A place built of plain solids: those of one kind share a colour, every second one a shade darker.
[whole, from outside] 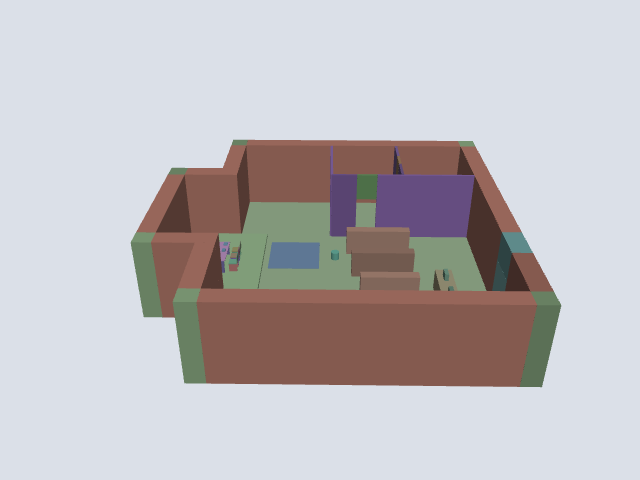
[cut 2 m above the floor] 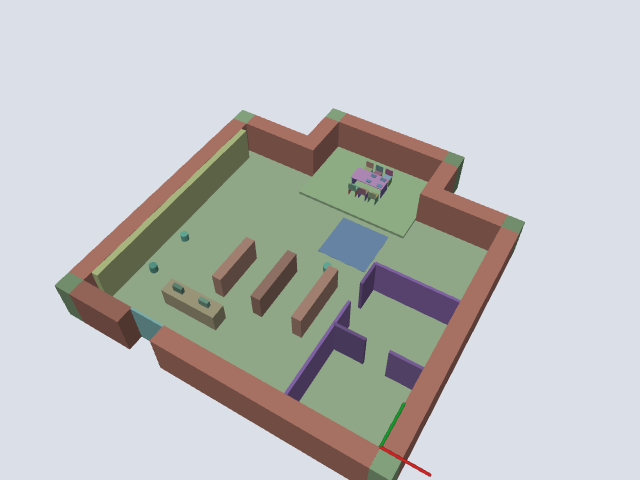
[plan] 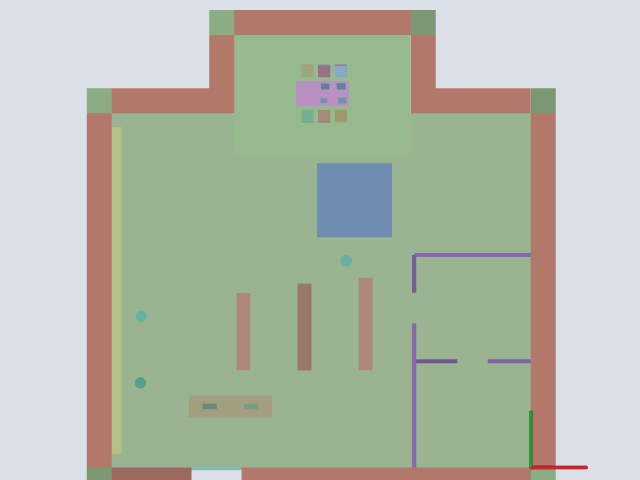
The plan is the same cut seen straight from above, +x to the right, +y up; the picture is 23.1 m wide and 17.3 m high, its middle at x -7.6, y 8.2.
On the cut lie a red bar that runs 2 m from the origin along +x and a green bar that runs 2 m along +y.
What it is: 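A small branch library with a raised bay, one wing of it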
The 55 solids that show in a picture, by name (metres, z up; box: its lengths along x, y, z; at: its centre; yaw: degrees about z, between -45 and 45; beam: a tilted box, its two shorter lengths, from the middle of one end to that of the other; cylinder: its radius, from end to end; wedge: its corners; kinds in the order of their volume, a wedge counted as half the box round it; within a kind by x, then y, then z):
{
 "wall_1": {"box": [0.9, 12.77, 4.09], "at": [-15.55, 6.38, 1.74]},
 "wall_2": {"box": [2.88, 0.9, 4.09], "at": [-13.67, -0.45, 1.74]},
 "wall_3": {"box": [4.42, 0.9, 4.09], "at": [-12.9, 13.22, 1.74]},
 "wall_4": {"box": [0.9, 2.82, 4.09], "at": [-11.14, 14.18, 1.74]},
 "wall_5": {"box": [6.37, 0.9, 4.09], "at": [-7.51, 16.04, 1.74]},
 "wall_6": {"box": [10.43, 0.9, 4.09], "at": [-5.21, -0.45, 1.74]},
 "wall_7": {"box": [0.9, 2.82, 4.09], "at": [-3.87, 14.18, 1.74]},
 "wall_8": {"box": [4.33, 0.9, 4.09], "at": [-2.16, 13.22, 1.74]},
 "wall_9": {"box": [0.9, 12.77, 4.09], "at": [0.45, 6.38, 1.74]},
 "floor_main_1": {"box": [15.1, 12.77, 0.3], "at": [-7.55, 6.38, -0.15]},
 "wall_corner_1": {"box": [0.9, 0.9, 4.09], "at": [-15.55, -0.45, 1.74]},
 "wall_corner_2": {"box": [0.9, 0.9, 4.09], "at": [-15.55, 13.22, 1.74]},
 "wall_corner_3": {"box": [0.9, 0.9, 4.09], "at": [-11.14, 16.04, 1.74]},
 "wall_corner_4": {"box": [0.9, 0.9, 4.09], "at": [-3.87, 16.04, 1.74]},
 "wall_corner_5": {"box": [0.9, 0.9, 4.09], "at": [0.45, -0.45, 1.74]},
 "wall_corner_6": {"box": [0.9, 0.9, 4.09], "at": [0.45, 13.22, 1.74]},
 "step_bay_1": {"box": [6.37, 4.32, 0.47], "at": [-7.51, 13.43, -0.07]},
 "wall_shelf_1": {"box": [0.35, 11.77, 2.0], "at": [-14.93, 6.38, 1.0]},
 "work_1": {"box": [0.15, 5.2, 4.09], "at": [-4.21, 2.6, 1.74]},
 "work_2": {"box": [0.15, 1.37, 4.09], "at": [-4.21, 6.98, 1.74]},
 "work_3": {"box": [4.21, 0.15, 4.09], "at": [-2.1, 7.66, 1.74]},
 "isl_1": {"box": [0.5, 2.79, 1.4], "at": [-10.36, 4.9, 0.7]},
 "isl_2": {"box": [0.5, 3.13, 1.4], "at": [-8.16, 5.07, 0.7]},
 "isl_3": {"box": [0.5, 3.34, 1.4], "at": [-5.96, 5.17, 0.7]},
 "desk_counter_1": {"box": [3.0, 0.8, 1.05], "at": [-10.83, 2.2, 0.53]},
 "wall_head_1": {"box": [1.8, 0.9, 1.44], "at": [-11.33, -0.45, 3.07]},
 "wc_1": {"box": [1.56, 0.15, 4.09], "at": [-3.43, 3.83, 1.74]},
 "wc_2": {"box": [1.55, 0.15, 4.09], "at": [-0.78, 3.83, 1.74]},
 "wall_leaf_1": {"box": [1.8, 0.1, 2.65], "at": [-11.33, -0.05, 1.02]},
 "low_kid_rug_1": {"box": [2.7, 2.67, 0.06], "at": [-6.36, 9.63, -0.02]},
 "wc_head_1": {"box": [1.1, 0.15, 1.44], "at": [-2.1, 3.83, 3.07]},
 "work_head_1": {"box": [0.15, 1.1, 1.44], "at": [-4.21, 5.75, 3.07]},
 "zclutw_stool_1": {"cylinder": 0.2, "from": [-14.07, 3.05, -0.05], "to": [-14.07, 3.05, 0.41]},
 "zclutw_stool_2": {"cylinder": 0.2, "from": [-14.04, 5.45, -0.05], "to": [-14.04, 5.45, 0.4]},
 "zclutw_stool_3": {"cylinder": 0.21, "from": [-6.65, 7.46, -0.05], "to": [-6.65, 7.46, 0.41]},
 "desk_screen_1": {"box": [0.52, 0.2, 0.37], "at": [-11.58, 2.2, 1.24]},
 "desk_screen_2": {"box": [0.52, 0.2, 0.37], "at": [-10.08, 2.2, 1.24]},
 "zbay_table_top_1": {"box": [1.91, 0.91, 0.04], "at": [-7.51, 13.48, 0.9]},
 "zbay_table_end_1": {"box": [0.04, 0.79, 0.71], "at": [-6.62, 13.48, 0.53]},
 "zbay_table_chair0n_seat_1": {"box": [0.44, 0.44, 0.05], "at": [-6.85, 14.28, 0.61]},
 "zbay_table_chair0s_seat_1": {"box": [0.44, 0.44, 0.05], "at": [-6.85, 12.68, 0.61]},
 "zbay_table_chair1n_seat_1": {"box": [0.44, 0.44, 0.05], "at": [-7.45, 14.28, 0.61]},
 "zbay_table_chair1s_seat_1": {"box": [0.44, 0.44, 0.05], "at": [-7.45, 12.68, 0.61]},
 "zbay_table_chair2n_seat_1": {"box": [0.44, 0.44, 0.05], "at": [-8.05, 14.28, 0.61]},
 "zbay_table_chair2s_seat_1": {"box": [0.44, 0.44, 0.05], "at": [-8.05, 12.68, 0.61]},
 "zbay_table_chair0n_back_1": {"box": [0.44, 0.04, 0.39], "at": [-6.85, 14.5, 0.83]},
 "zbay_table_chair0s_back_1": {"box": [0.44, 0.04, 0.39], "at": [-6.85, 12.46, 0.83]},
 "zbay_table_chair1n_back_1": {"box": [0.44, 0.04, 0.39], "at": [-7.45, 14.5, 0.83]},
 "zbay_table_chair1s_back_1": {"box": [0.44, 0.04, 0.39], "at": [-7.45, 12.46, 0.83]},
 "zbay_table_chair2n_back_1": {"box": [0.44, 0.04, 0.39], "at": [-8.05, 14.5, 0.83]},
 "zbay_table_chair2s_back_1": {"box": [0.44, 0.04, 0.39], "at": [-8.05, 12.46, 0.83]},
 "zbay_table_chair2s_side_1": {"box": [0.03, 0.42, 0.42], "at": [-8.26, 12.68, 0.38]},
 "zbay_table_1": {"box": [0.3, 0.22, 0.02], "at": [-7.42, 13.73, 0.93]},
 "zbay_table_2": {"box": [0.33, 0.23, 0.02], "at": [-6.84, 13.73, 0.93]},
 "zbay_table_3": {"box": [0.3, 0.22, 0.02], "at": [-6.8, 13.22, 0.93]}
}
